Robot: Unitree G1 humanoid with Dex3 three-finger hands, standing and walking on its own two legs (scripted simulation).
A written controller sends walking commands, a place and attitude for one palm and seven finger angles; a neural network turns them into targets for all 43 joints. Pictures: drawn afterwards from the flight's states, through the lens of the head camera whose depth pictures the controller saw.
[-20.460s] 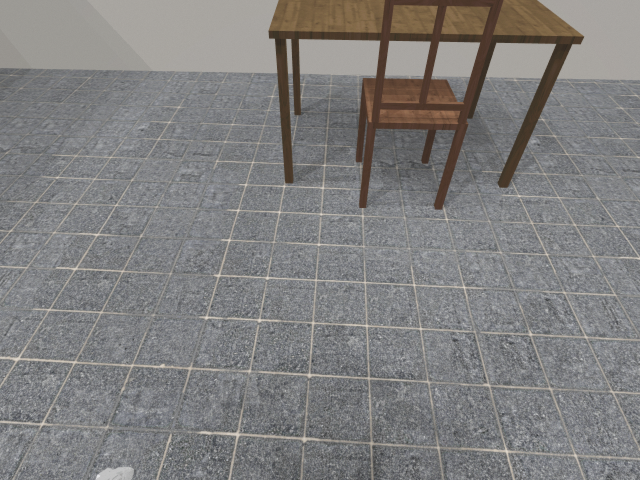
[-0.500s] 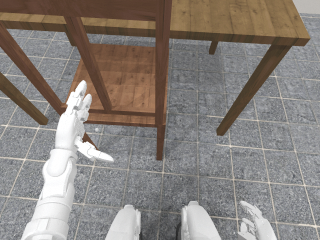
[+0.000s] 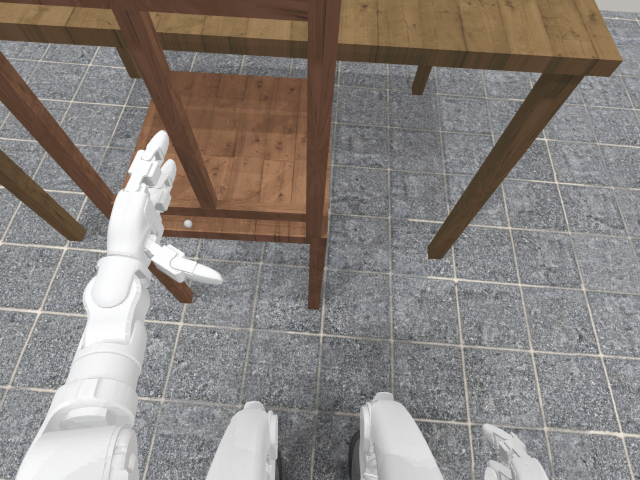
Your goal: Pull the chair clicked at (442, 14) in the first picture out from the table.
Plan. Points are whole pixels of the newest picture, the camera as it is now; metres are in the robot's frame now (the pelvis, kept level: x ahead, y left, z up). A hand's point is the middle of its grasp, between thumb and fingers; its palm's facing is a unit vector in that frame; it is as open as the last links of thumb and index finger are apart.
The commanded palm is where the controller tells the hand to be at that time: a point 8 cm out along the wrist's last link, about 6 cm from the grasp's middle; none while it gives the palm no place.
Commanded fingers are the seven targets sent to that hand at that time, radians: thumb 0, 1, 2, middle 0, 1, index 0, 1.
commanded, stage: push the fingers through the gap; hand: left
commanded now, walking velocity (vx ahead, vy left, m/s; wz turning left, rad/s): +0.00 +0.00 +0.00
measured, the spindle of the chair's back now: (181, 134) +0.53 +0.17 +0.06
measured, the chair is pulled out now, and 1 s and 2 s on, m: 0.00 0.00 0.00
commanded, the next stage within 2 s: hook a spindle and tug to test in 1.10 s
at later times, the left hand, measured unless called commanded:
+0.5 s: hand (196, 185) +0.47 +0.16 +0.02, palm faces -0.06 -1.00 -0.05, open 16.9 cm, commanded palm +0.46 +0.21 +0.03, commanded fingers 0.00 -0.50 0.30 -0.06 -0.08 -0.06 -0.08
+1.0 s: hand (198, 171) +0.50 +0.16 +0.02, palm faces -0.07 -1.00 -0.05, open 16.9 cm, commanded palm +0.48 +0.20 +0.03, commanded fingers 0.00 -0.50 0.30 -0.06 -0.08 -0.06 -0.08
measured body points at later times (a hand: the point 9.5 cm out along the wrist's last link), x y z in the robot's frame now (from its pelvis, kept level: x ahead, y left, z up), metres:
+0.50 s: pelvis +0.00 +0.01 +0.00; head +0.15 +0.02 +0.42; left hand +0.47 +0.21 +0.03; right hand +0.06 -0.26 -0.12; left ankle +0.02 +0.11 -0.62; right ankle +0.05 -0.12 -0.62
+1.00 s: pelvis +0.01 +0.01 +0.00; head +0.17 +0.02 +0.42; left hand +0.50 +0.21 +0.03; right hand +0.04 -0.26 -0.12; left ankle +0.02 +0.11 -0.62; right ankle +0.05 -0.12 -0.62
